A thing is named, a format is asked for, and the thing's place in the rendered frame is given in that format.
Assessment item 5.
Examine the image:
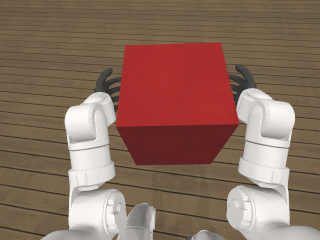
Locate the robot right upper arm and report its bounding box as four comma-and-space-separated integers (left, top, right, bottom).
226, 185, 320, 240

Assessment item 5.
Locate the robot right hand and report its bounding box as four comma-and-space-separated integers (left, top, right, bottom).
228, 64, 257, 108

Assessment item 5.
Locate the left robot forearm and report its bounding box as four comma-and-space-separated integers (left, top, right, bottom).
64, 92, 116, 227

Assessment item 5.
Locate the robot left upper arm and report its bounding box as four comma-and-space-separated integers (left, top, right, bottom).
41, 188, 127, 240

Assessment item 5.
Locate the left robot thigh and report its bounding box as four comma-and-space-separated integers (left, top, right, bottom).
116, 204, 156, 240

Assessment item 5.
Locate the right robot forearm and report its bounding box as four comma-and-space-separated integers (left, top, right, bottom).
236, 88, 295, 216

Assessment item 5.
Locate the robot left hand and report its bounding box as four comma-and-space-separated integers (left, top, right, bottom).
94, 68, 122, 111

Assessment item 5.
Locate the carton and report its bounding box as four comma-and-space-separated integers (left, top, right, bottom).
116, 42, 240, 166

